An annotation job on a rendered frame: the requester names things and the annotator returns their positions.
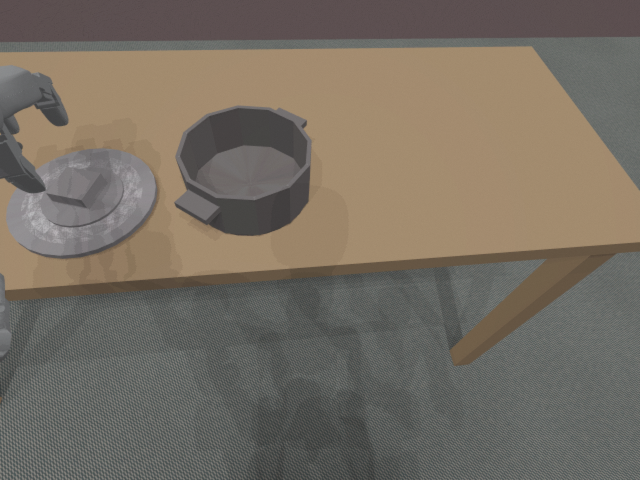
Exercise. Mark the lid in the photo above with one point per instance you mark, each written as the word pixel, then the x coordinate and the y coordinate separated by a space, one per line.
pixel 57 230

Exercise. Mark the knob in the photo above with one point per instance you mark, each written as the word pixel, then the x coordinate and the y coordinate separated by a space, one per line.
pixel 76 187

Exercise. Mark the robot left hand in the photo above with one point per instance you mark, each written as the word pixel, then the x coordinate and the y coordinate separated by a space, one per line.
pixel 20 89

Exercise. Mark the table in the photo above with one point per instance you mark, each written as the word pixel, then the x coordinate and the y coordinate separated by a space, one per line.
pixel 420 158

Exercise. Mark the pot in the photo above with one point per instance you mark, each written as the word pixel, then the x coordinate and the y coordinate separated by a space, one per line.
pixel 246 169

